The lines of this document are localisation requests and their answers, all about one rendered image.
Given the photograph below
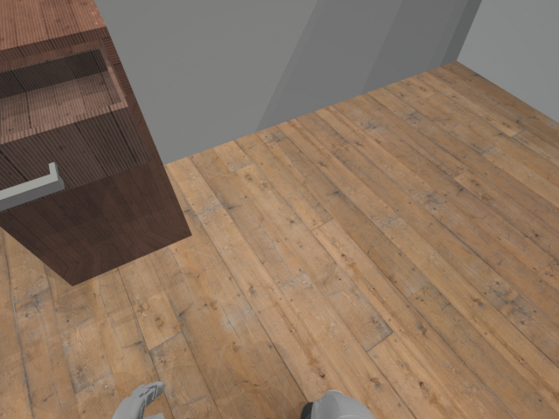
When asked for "drawer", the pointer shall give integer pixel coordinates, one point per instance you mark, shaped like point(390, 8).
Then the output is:
point(69, 110)

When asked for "cabinet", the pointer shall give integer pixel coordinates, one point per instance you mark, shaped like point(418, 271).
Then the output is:
point(94, 228)

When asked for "robot right shin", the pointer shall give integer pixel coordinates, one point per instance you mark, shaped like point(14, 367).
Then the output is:
point(330, 392)

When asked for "handle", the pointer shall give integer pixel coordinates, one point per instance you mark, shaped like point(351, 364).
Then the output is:
point(31, 190)

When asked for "robot right thigh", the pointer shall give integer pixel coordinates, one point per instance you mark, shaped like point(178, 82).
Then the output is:
point(339, 407)

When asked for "left robot hand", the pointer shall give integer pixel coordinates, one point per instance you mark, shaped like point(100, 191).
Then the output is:
point(133, 407)

